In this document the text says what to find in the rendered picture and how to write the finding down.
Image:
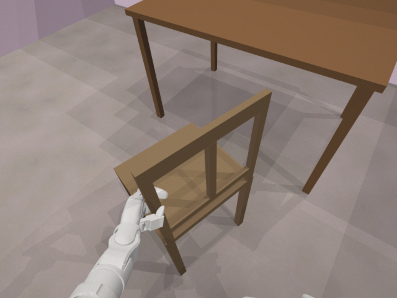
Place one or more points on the robot left hand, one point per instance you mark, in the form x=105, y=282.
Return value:
x=135, y=209

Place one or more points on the robot left forearm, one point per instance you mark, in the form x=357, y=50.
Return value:
x=110, y=274

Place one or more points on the chair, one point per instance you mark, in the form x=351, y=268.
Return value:
x=198, y=175

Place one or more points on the table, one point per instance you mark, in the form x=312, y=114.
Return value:
x=354, y=41

